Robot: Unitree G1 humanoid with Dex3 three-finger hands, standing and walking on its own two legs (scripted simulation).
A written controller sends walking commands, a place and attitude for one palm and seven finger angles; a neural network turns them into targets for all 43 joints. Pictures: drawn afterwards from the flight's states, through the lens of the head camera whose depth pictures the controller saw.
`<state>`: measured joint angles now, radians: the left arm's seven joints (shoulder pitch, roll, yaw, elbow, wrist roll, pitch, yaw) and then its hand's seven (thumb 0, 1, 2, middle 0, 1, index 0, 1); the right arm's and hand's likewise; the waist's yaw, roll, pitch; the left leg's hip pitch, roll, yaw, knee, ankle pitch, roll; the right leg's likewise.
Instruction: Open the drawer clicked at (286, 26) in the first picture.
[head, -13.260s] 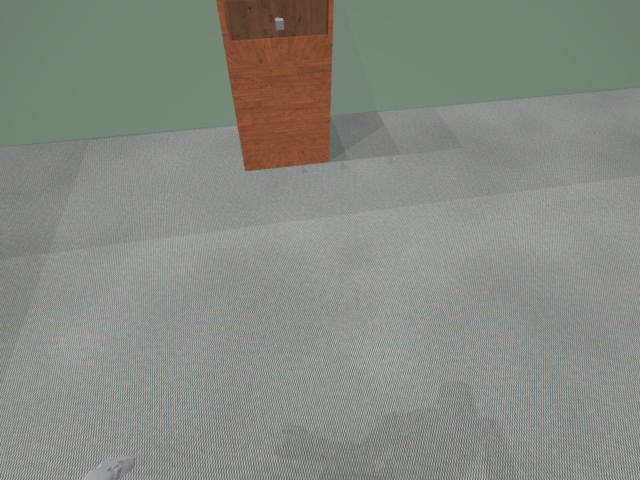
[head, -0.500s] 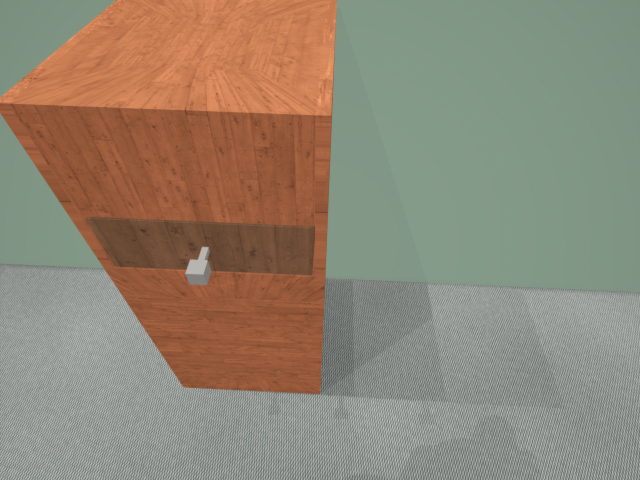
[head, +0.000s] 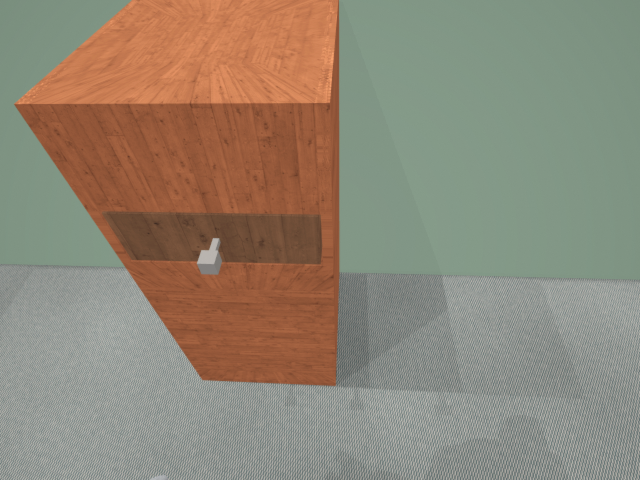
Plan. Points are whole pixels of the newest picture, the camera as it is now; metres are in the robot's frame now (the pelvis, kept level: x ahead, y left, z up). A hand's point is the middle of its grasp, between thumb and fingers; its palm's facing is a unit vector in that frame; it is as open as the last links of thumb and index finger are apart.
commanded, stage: raise the hand with hooked fingers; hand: left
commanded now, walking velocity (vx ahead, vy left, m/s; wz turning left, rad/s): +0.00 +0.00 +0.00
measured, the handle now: (212, 254) +0.48 +0.25 -0.07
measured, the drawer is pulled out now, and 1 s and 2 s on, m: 0.00 0.00 0.00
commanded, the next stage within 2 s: move the hooked fingers above the handle in 1.78 s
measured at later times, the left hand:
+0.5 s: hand (150, 444) +0.16 +0.23 -0.04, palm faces +0.09 -0.05 -0.99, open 9.7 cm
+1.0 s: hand (140, 352) +0.25 +0.26 +0.02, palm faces +0.10 -0.11 -0.99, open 12.6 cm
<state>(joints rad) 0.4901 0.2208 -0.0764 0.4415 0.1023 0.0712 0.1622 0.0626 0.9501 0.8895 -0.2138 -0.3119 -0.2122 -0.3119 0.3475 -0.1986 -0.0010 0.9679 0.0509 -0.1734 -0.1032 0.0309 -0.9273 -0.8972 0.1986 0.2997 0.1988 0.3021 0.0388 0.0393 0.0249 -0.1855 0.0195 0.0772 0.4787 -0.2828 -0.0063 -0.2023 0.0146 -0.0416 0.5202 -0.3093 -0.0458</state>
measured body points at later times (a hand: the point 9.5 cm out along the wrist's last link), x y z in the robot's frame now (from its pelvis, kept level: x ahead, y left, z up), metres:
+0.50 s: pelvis -0.04 -0.01 -0.04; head -0.02 -0.03 +0.40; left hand +0.15 +0.23 +0.01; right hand +0.21 -0.20 -0.12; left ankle -0.02 +0.12 -0.74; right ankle -0.02 -0.09 -0.74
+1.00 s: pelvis -0.01 +0.02 -0.01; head +0.03 +0.00 +0.43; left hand +0.24 +0.26 +0.07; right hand +0.18 -0.22 -0.13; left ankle -0.02 +0.12 -0.74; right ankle -0.02 -0.09 -0.74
